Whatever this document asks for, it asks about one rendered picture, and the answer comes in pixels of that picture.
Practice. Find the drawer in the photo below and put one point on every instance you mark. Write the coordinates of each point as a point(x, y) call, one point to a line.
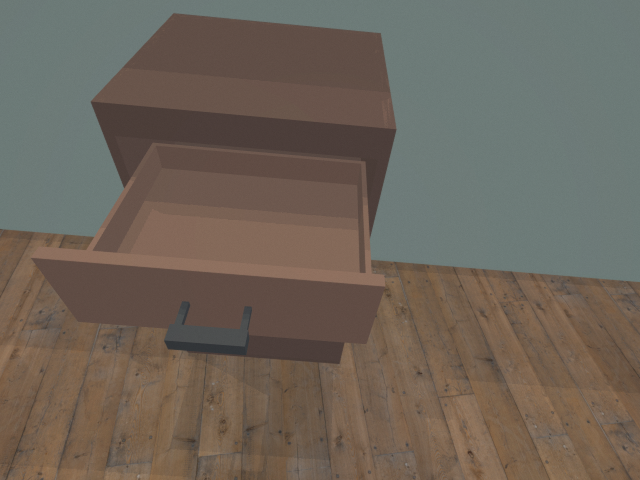
point(222, 229)

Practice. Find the handle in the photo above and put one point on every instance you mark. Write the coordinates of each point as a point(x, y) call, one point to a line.
point(208, 339)

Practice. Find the cabinet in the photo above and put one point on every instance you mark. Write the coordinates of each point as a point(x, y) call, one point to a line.
point(255, 86)

